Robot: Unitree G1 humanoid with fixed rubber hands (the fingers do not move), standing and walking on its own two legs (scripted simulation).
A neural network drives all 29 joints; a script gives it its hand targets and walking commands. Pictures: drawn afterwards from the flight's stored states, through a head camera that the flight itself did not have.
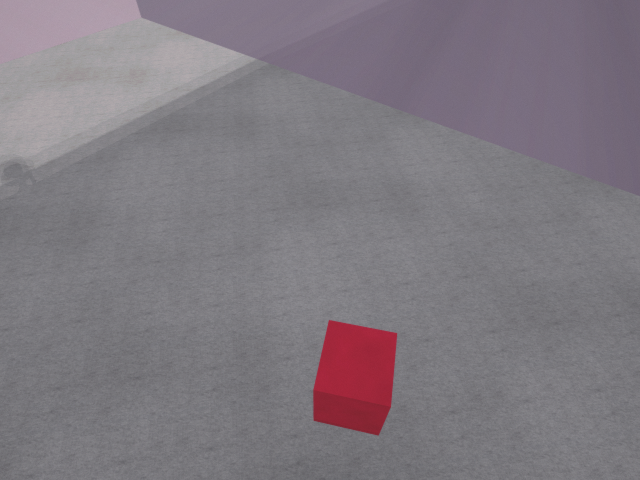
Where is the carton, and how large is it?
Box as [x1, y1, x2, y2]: [313, 320, 396, 435]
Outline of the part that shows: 329,320 313,389 314,420 378,435 390,407 396,333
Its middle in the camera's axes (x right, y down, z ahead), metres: +0.10 +0.40 +1.14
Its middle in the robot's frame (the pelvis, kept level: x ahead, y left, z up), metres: +0.53 -0.10 -0.65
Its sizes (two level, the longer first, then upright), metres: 0.210 0.200 0.250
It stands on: the floor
